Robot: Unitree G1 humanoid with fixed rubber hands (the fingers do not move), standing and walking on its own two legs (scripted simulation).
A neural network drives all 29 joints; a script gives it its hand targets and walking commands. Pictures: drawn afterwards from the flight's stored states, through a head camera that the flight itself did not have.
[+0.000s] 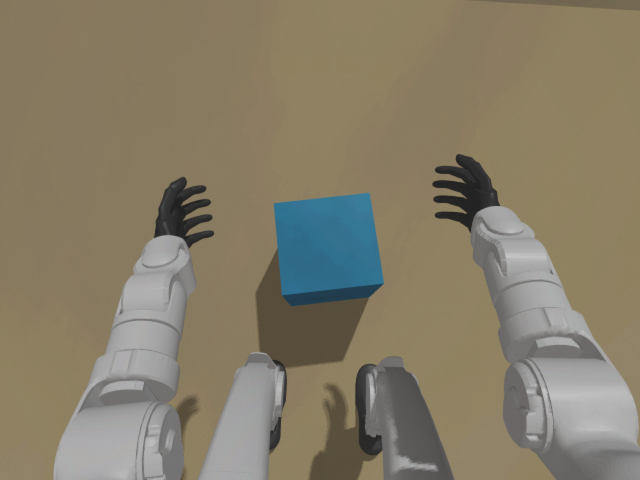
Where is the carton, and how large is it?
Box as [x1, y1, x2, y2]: [274, 193, 383, 305]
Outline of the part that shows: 369,193 274,203 282,295 290,305 369,296 383,283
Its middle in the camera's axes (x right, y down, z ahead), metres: +0.02 +0.04 +0.94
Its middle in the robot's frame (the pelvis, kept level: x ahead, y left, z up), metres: +0.48 +0.01 -0.53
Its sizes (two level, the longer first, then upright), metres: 0.210 0.200 0.250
